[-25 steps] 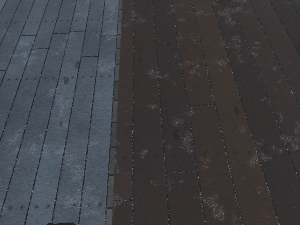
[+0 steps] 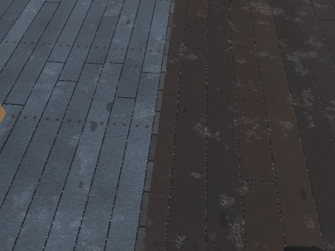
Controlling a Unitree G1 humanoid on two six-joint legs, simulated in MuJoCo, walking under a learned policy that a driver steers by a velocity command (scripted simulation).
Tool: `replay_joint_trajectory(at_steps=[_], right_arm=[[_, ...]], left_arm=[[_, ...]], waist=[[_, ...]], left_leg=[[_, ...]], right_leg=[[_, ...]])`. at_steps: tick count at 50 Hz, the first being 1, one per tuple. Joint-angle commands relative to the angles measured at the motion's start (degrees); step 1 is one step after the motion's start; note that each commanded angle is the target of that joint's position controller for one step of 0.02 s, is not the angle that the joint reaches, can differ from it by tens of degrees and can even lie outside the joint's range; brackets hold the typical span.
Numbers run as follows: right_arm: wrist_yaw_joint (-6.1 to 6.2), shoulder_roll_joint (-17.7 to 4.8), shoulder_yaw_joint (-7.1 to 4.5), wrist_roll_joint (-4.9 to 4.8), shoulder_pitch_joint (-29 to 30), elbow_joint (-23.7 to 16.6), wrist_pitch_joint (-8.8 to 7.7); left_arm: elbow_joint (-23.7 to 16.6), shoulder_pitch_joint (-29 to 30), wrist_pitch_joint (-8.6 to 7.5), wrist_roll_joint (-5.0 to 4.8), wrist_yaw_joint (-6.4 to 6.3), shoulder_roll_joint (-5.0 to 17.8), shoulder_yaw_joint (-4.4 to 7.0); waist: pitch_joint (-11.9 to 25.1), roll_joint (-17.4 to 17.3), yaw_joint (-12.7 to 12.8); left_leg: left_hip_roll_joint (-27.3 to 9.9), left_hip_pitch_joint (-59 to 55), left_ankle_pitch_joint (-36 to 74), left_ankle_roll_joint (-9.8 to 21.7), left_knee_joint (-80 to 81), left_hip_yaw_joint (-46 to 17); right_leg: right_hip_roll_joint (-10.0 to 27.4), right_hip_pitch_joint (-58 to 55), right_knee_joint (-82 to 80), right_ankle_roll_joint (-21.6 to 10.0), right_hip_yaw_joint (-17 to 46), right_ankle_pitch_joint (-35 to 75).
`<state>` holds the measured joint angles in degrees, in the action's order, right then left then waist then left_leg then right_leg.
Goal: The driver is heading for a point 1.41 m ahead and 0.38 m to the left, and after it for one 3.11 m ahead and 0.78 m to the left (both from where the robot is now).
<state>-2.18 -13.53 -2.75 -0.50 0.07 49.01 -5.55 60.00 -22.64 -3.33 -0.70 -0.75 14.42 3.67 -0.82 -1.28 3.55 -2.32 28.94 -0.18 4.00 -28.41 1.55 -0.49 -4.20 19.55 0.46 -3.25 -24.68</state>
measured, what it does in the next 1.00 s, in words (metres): walks ahead: right foot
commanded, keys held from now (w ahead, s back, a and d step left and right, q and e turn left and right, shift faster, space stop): no key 0.98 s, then w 0.02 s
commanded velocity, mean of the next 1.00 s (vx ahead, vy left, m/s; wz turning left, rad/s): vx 0.09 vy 0.00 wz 0.00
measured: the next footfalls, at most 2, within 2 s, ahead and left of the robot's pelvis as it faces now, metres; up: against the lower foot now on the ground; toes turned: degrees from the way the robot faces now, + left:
right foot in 0.40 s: +0.25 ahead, -0.13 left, +0.00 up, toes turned -4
left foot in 1.60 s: +0.33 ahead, +0.10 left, +0.00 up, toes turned +13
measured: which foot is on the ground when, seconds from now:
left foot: down 0.00-1.00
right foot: down 0.00-0.02, up 0.04-0.38, down 0.40-1.00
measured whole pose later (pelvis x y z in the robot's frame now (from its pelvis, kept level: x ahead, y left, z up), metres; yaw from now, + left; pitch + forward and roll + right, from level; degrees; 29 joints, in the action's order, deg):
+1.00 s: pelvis +0.16 +0.00 +0.02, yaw +0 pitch -1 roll +0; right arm 1.8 -12.2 -1.7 0.2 -11.2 62.5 0.1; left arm 63.1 -7.7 0.4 0.0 -2.4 11.9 3.1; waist -2.2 0.2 -0.3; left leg -0.1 8.7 -17.3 1.1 -27.4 3.4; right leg 1.3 12.7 27.9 0.9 -0.2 -13.8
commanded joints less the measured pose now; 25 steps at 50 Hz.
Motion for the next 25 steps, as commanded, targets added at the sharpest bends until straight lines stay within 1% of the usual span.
replay_joint_trajectory(at_steps=[1,2,3,4,5,6,7,8,9,10,12,14,15,17,18,19,20,21,22,23,24,25], right_arm=[[0.79,-17.1,-4.92,2.3,-22.42,3.06,-0.35],[0.61,-14.25,-3.93,1.26,-23.75,3.65,0.2],[0.52,-11.43,-2.94,0.5,-19.84,2.98,0.28],[0.74,-9.17,-2.17,0.42,-14.1,1.79,0.32],[0.67,-7.28,-1.49,0.66,-10.13,1.44,0.17],[0.68,-5.58,-0.99,0.95,-7.94,1.45,0.0],[0.55,-4.8,-0.7,1.68,-7.17,1.94,0.0],[0.56,-4.48,-0.52,2.22,-6.98,2.49,-0.11],[0.77,-5.0,-0.51,2.46,-6.65,2.99,-0.21],[1.11,-5.8,-0.61,2.54,-6.1,3.28,-0.21],[1.84,-6.93,-0.74,2.14,-5.43,3.69,0.27],[2.32,-7.86,-0.83,1.74,-6.65,4.6,1.05],[2.46,-7.81,-0.75,1.67,-7.14,5.06,1.43],[2.63,-7.08,-0.44,1.45,-7.43,5.75,2.09],[2.69,-6.56,-0.22,1.07,-7.02,5.95,2.39],[2.71,-5.79,0.05,0.55,-7.5,6.34,2.61],[2.65,-4.65,0.42,0.58,-9.6,7.07,2.68],[2.57,-4.09,0.53,1.34,-11.77,7.3,2.6],[2.58,-3.84,0.27,1.37,-16.18,8.04,2.66],[2.97,-3.88,0.41,1.46,-14.16,8.08,3.15],[3.27,-4.75,0.21,1.19,-11.92,7.69,3.69],[3.58,-4.48,0.24,0.97,-11.07,7.61,4.16]], left_arm=[[-3.75,-4.55,-0.78,1.46,-0.04,1.88,-0.81],[-2.13,-6.68,-2.01,0.81,0.34,1.57,-1.17],[-2.64,-2.79,-2.52,-0.85,0.47,6.56,0.32],[-3.97,1.89,-2.44,-1.39,0.18,6.91,0.38],[-4.22,4.34,-1.87,-0.68,-0.37,6.38,0.57],[-4.21,4.35,-0.88,-0.2,-0.89,5.95,0.96],[-3.88,3.1,0.11,0.09,-1.05,4.49,0.83],[-3.49,1.82,0.81,0.35,-1.16,2.69,0.59],[-3.61,1.52,1.22,0.43,-1.35,1.83,0.44],[-4.08,2.43,1.46,0.57,-1.6,1.85,0.43],[-4.78,5.31,1.89,0.84,-1.79,2.05,0.21],[-5.16,7.89,2.51,0.72,-1.75,2.94,0.34],[-5.28,8.96,2.87,0.64,-1.73,3.32,0.45],[-5.43,10.73,3.32,0.7,-1.74,3.67,0.63],[-5.23,10.82,3.29,0.94,-1.72,3.54,0.67],[-4.93,10.72,3.18,1.42,-1.7,3.53,0.69],[-4.94,10.9,3.09,2.0,-1.74,4.65,0.83],[-5.14,10.89,2.99,1.98,-1.93,7.07,1.14],[-4.71,12.73,3.1,0.95,-1.98,9.39,1.65],[-4.17,13.13,3.08,0.53,-1.52,6.03,1.28],[-3.89,13.38,2.87,0.77,-1.28,4.22,0.87],[-3.72,14.02,2.62,1.13,-1.19,4.16,0.76]], waist=[[19.88,-9.06,-8.63],[27.4,-13.65,-8.76],[21.53,-8.76,-8.52],[14.04,-5.56,-6.93],[9.23,-1.61,-5.16],[7.25,-1.76,-3.22],[6.91,-2.72,-1.87],[7.11,-3.1,-0.9],[6.94,-3.72,-0.1],[7.0,-4.21,0.32],[7.87,-4.41,-0.16],[8.21,-4.18,-1.34],[7.61,-4.06,-1.78],[5.44,-3.82,-2.19],[4.42,-3.4,-1.62],[3.52,-2.58,-1.17],[2.71,-0.66,-1.61],[2.56,2.96,-3.7],[2.33,9.1,-7.45],[1.88,8.88,-5.65],[0.94,7.14,-4.74],[1.03,6.43,-4.71]], left_leg=[[-17.16,-48.62,24.08,13.13,-2.74,-22.67],[-22.8,-52.19,29.37,17.88,3.87,-36.96],[-20.23,-45.34,28.65,15.07,3.97,-29.01],[-17.84,-36.58,29.69,12.69,4.74,-20.4],[-15.12,-28.08,29.02,11.03,7.01,-15.32],[-13.17,-21.92,27.58,9.71,9.22,-12.11],[-12.07,-17.2,27.86,9.3,10.69,-10.12],[-11.4,-14.47,29.83,9.88,11.54,-8.29],[-10.76,-12.98,31.67,10.28,12.12,-6.45],[-10.3,-12.52,32.55,10.35,12.38,-5.14],[-9.33,-12.57,30.27,9.54,12.59,-3.22],[-9.46,-13.28,22.49,9.02,13.51,-3.64],[-9.6,-13.2,16.94,8.87,14.0,-4.26],[-9.59,-12.68,5.63,8.29,14.3,-5.71],[-8.92,-12.03,0.2,7.39,13.51,-5.9],[-7.39,-11.46,-5.6,5.67,12.42,-5.88],[-5.51,-10.97,-10.33,3.2,11.14,-5.8],[-2.56,-9.56,-14.69,1.03,8.31,-4.38],[1.17,-8.97,-16.6,-0.46,8.59,-1.72],[1.79,-13.14,-15.33,-1.39,8.14,0.02],[1.55,-14.44,-13.98,-1.58,7.36,0.13],[1.11,-15.14,-12.12,-1.42,6.87,-0.09]], right_leg=[[-0.14,30.27,43.25,-0.34,-0.39,20.97],[-5.03,36.68,55.3,0.87,8.2,-12.53],[-1.58,39.59,59.44,0.06,12.03,-11.65],[1.61,41.31,57.28,-0.24,9.08,-8.03],[4.07,39.76,53.02,-0.03,7.27,-4.17],[5.88,35.98,49.03,-0.11,6.93,-1.6],[6.33,31.19,46.47,-0.08,6.86,0.46],[6.3,28.12,43.95,0.17,6.56,2.2],[6.23,26.77,40.24,0.49,6.24,3.74],[6.15,26.21,35.85,0.75,6.02,5.47],[5.99,23.81,27.54,1.02,5.46,10.17],[5.47,21.98,22.8,1.27,5.0,13.77],[5.41,21.34,20.99,1.25,5.08,14.31],[5.19,20.1,16.64,0.82,5.01,14.19],[4.82,18.19,12.64,0.3,4.44,15.54],[4.5,15.65,7.58,-0.39,4.08,18.59],[6.18,13.39,4.17,-1.09,5.96,24.26],[9.04,11.23,4.48,-2.27,8.46,31.55],[9.46,11.82,5.69,-4.07,9.0,28.83],[7.67,16.43,4.32,-3.55,8.2,20.26],[6.59,18.16,3.56,-2.57,7.57,18.44],[6.05,18.18,3.72,-1.83,7.03,20.53]])
Velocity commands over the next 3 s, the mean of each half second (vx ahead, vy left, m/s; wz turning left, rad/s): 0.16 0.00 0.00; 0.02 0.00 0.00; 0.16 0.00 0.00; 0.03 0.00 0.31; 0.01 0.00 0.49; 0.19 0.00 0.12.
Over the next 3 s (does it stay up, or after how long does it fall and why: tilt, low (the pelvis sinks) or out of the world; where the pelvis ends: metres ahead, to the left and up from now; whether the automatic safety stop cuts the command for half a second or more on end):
stays up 0.41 0.09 0.01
